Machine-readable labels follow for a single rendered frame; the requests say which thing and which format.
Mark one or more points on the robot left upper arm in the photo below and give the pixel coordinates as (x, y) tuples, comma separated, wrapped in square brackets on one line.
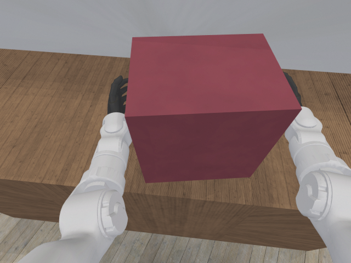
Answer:
[(89, 223)]

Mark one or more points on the left robot hand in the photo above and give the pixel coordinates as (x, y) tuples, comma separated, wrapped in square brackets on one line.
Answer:
[(116, 100)]

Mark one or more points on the robot right upper arm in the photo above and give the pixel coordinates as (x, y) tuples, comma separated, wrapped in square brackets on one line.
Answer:
[(325, 198)]

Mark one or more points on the robot right forearm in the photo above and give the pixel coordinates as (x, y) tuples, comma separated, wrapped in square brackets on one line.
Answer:
[(309, 149)]

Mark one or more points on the pedestal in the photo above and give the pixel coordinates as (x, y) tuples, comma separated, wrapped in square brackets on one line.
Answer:
[(52, 107)]

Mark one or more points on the robot left forearm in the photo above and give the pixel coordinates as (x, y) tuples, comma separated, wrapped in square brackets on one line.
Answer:
[(110, 159)]

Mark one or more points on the right robot hand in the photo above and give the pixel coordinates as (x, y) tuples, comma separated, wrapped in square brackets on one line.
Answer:
[(294, 87)]

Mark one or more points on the carton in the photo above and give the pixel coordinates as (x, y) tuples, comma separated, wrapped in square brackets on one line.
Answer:
[(205, 107)]

